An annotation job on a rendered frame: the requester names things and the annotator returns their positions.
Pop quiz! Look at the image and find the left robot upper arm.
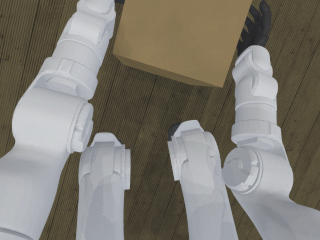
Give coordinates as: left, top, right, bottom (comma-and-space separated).
0, 86, 94, 240

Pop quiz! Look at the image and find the robot right hand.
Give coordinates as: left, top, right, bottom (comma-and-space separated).
236, 0, 272, 57

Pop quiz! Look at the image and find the right robot upper arm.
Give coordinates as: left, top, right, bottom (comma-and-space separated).
221, 145, 320, 240

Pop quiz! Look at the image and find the left robot shin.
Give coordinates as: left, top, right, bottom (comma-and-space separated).
78, 132, 122, 186

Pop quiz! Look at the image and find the robot right forearm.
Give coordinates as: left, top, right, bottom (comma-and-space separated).
231, 45, 290, 164

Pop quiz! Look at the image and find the robot left forearm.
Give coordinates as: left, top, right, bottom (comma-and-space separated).
12, 0, 116, 137

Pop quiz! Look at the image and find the carton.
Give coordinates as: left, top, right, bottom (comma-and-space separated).
112, 0, 252, 88

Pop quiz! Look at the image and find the right robot shin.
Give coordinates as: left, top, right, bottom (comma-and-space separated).
174, 120, 221, 165

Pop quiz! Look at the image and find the robot shin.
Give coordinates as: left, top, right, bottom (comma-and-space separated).
174, 120, 221, 165
78, 132, 122, 186

